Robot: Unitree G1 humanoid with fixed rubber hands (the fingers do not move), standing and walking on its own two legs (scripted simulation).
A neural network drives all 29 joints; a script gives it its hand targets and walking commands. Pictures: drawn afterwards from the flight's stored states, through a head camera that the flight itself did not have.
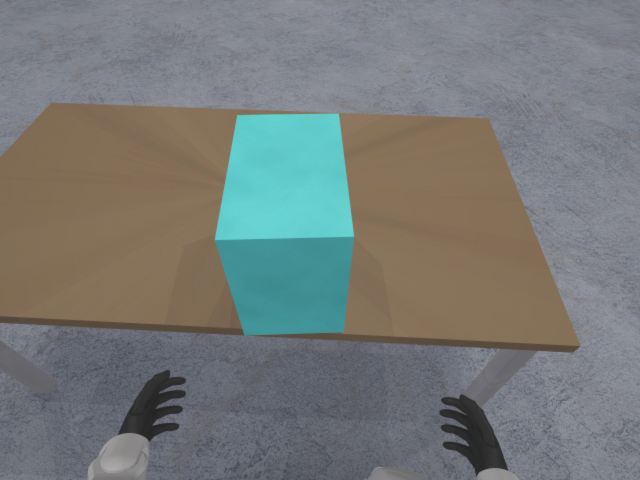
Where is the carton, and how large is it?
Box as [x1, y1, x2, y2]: [215, 114, 353, 335]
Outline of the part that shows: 237,115 216,230 215,242 244,335 343,331 353,232 338,114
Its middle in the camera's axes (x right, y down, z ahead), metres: -0.06 -0.03 +0.72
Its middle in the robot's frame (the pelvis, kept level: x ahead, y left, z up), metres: +0.55 +0.06 -0.06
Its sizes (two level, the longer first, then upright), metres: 0.301 0.186 0.275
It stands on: a table, 0.55 m high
